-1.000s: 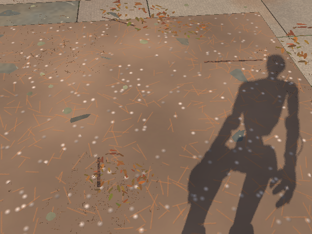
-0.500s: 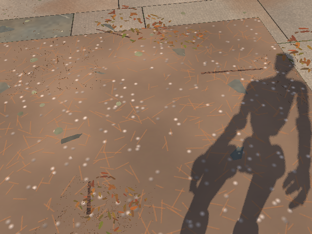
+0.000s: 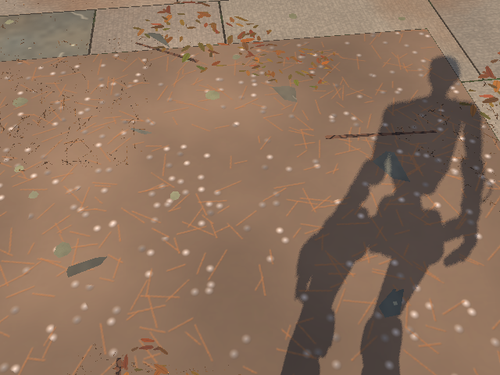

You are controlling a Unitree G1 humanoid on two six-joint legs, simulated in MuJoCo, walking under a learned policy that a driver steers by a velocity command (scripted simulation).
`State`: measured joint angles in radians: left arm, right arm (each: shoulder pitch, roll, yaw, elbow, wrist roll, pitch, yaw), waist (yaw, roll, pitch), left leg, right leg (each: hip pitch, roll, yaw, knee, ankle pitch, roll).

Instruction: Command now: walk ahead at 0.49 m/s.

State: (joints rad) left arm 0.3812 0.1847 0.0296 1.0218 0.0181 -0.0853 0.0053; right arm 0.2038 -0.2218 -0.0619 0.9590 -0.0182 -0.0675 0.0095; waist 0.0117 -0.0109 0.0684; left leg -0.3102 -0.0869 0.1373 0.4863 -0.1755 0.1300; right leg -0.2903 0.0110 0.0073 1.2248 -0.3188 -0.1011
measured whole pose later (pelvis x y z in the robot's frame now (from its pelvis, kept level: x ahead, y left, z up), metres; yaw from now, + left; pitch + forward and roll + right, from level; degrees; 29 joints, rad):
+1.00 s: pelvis +0.48 +0.03 -0.01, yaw +28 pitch +0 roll -1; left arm 0.28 0.22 0.06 0.88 0.01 -0.02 0.03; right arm 0.12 -0.22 -0.06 0.79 -0.02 -0.02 0.02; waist 0.02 -0.01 0.10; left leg -0.45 -0.07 0.07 0.61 -0.18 0.13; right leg -0.34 -0.06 -0.11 1.18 -0.56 0.02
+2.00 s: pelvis +0.52 +0.00 +0.01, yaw +54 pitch -1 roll +1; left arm 0.26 0.27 0.03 0.80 0.01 0.02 0.01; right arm 0.16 -0.24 -0.02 0.81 -0.01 0.04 0.00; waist 0.04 -0.03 0.06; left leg -0.15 -0.06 -0.04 0.43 -0.25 0.03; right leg -0.22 -0.02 -0.05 0.51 -0.30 -0.02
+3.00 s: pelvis +0.72 +0.26 +0.00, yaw +52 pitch +0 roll +0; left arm 0.41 0.20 0.02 1.03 0.01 -0.06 0.00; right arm 0.10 -0.24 -0.03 0.89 -0.03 -0.07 0.01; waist 0.04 -0.01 0.07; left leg -0.37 -0.05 0.14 0.54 -0.18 0.11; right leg -0.19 0.02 0.01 1.10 -0.39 -0.10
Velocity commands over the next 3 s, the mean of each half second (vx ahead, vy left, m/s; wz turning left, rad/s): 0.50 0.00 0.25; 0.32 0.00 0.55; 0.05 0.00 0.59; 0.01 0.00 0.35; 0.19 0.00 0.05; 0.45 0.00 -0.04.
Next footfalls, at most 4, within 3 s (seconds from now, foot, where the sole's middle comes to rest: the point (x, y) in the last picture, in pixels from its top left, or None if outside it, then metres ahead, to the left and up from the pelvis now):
0.42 right None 0.43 -0.11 -0.77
0.92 left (215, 333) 0.58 0.14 -0.77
1.54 right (277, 315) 0.63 -0.03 -0.77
1.96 left None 0.44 0.08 -0.77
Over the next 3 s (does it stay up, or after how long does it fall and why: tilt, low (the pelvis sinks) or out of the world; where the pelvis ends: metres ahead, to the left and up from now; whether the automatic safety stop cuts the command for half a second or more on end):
stays up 0.72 0.26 0.00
